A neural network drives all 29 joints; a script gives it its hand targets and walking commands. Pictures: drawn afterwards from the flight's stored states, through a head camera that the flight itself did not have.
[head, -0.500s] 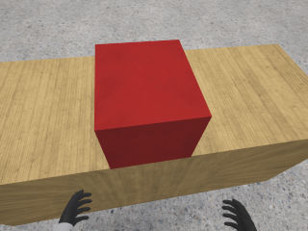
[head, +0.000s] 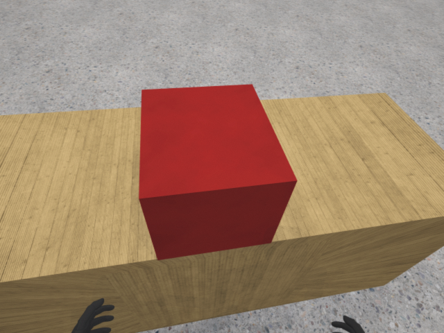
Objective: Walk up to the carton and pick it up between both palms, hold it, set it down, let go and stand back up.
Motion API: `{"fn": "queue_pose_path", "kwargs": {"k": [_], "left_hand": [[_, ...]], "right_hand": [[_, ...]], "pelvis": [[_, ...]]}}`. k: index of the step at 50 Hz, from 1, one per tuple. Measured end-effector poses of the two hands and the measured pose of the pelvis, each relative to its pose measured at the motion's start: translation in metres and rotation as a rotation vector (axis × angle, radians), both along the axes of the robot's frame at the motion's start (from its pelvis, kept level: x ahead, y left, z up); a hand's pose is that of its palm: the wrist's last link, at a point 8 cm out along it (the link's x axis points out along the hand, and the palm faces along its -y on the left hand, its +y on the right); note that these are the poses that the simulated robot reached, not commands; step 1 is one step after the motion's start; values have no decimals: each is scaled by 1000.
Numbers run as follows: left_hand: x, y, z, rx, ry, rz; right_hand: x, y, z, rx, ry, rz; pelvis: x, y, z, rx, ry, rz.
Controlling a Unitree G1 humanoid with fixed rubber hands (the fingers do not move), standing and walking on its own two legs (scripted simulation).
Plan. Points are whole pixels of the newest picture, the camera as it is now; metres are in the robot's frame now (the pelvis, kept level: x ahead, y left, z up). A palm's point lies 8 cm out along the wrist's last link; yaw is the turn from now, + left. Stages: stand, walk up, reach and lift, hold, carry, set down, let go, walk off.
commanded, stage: stand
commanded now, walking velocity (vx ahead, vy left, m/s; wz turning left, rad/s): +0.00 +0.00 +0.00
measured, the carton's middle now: (207, 167) +0.47 +0.06 +0.00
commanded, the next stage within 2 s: none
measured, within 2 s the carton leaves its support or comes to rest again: neither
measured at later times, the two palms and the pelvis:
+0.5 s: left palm out of the picture +0.04 +0.28 -0.12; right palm out of the picture +0.04 -0.26 -0.11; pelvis -0.03 +0.01 +0.00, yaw +0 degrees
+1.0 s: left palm out of the picture +0.00 +0.29 -0.13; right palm out of the picture +0.01 -0.26 -0.12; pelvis -0.04 +0.01 +0.00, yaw +0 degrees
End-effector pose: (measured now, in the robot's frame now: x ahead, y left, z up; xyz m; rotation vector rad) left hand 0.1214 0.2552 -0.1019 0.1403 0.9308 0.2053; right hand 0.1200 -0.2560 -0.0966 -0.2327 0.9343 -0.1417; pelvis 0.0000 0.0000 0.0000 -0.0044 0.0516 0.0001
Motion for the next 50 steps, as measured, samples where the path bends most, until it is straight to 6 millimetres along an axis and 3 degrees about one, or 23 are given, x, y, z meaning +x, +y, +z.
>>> {"fn": "queue_pose_path", "kwargs": {"k": [9, 32, 41, 50], "left_hand": [[-33, 25, -8, 41, 65, 45], [-105, 32, -25, 29, 177, 58], [-122, 35, -28, 30, 235, 61], [-120, 34, -29, 34, 259, 56]], "right_hand": [[-32, -7, -5, -9, 59, -58], [-102, -6, -15, -12, 142, -117], [-115, -7, -19, -12, 195, -126], [-110, -7, -19, -13, 211, -126]], "pelvis": [[-6, 1, 0, -2, -8, 0], [-40, 7, 0, -9, -62, 0], [-42, 8, 0, -9, -64, -1], [-40, 7, 0, -9, -60, 0]]}}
